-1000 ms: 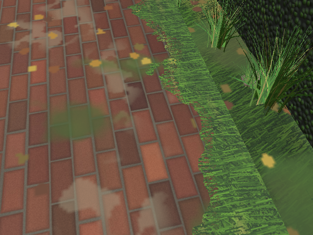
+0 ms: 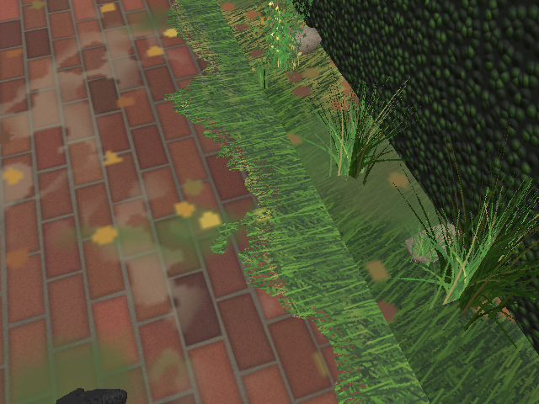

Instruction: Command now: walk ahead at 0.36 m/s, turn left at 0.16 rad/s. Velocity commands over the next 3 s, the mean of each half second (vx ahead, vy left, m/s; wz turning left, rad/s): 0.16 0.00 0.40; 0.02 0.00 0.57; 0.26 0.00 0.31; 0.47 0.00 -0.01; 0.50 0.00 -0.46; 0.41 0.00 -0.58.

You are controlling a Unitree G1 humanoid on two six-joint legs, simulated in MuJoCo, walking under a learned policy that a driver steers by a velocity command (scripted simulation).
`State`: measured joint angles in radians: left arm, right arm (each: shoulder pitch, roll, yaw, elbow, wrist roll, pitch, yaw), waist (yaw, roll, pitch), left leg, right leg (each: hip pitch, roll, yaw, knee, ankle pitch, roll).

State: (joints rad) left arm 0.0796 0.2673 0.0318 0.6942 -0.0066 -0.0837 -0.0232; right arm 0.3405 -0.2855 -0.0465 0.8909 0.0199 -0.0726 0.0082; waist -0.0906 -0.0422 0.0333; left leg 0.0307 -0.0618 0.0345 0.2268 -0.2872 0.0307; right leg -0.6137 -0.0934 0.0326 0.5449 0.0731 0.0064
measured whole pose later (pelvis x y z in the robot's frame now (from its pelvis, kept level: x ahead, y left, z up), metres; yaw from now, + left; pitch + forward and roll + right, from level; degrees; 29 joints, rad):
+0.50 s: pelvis +0.15 -0.01 +0.00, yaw +15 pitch +1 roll -2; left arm 0.10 0.29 0.07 0.79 -0.01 -0.01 0.02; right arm 0.17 -0.30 -0.08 0.71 0.01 0.07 0.01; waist 0.00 0.00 0.06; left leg -0.39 0.07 0.05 0.67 -0.26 0.00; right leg -0.25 -0.09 -0.25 0.47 -0.21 0.01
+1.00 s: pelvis +0.18 -0.01 +0.00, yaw +33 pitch +2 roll -1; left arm 0.09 0.30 0.08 0.78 -0.01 -0.02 0.00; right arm 0.15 -0.33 -0.08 0.64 0.02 0.05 -0.03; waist -0.01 0.02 0.04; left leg -0.34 -0.11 -0.20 0.54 -0.22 0.02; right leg -0.27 0.03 0.07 0.49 -0.23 0.03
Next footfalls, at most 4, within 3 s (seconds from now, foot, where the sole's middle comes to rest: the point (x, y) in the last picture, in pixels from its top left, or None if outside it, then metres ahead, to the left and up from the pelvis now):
0.06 right None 0.24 -0.14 -0.78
0.52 left None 0.19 0.12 -0.78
1.00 right None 0.29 -0.09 -0.78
1.40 left None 0.17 0.16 -0.78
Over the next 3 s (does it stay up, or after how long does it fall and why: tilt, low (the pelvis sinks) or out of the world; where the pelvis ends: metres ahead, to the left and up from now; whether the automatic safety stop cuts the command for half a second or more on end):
stays up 0.89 0.44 -0.01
